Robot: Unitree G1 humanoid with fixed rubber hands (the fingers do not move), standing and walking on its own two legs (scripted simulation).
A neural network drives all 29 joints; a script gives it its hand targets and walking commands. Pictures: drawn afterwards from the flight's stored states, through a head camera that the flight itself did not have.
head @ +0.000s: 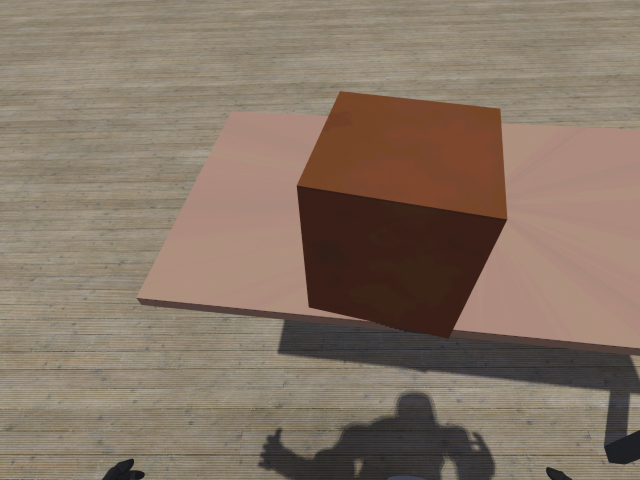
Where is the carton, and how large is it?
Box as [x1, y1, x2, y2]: [297, 91, 506, 338]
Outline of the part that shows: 340,91 297,184 309,307 448,338 506,220 500,111 498,108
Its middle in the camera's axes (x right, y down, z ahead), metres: +0.11 -0.03 +0.54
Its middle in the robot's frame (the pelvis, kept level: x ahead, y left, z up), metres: +0.43 -0.08 +0.08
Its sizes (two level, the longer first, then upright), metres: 0.210 0.200 0.250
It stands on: a table, 0.70 m high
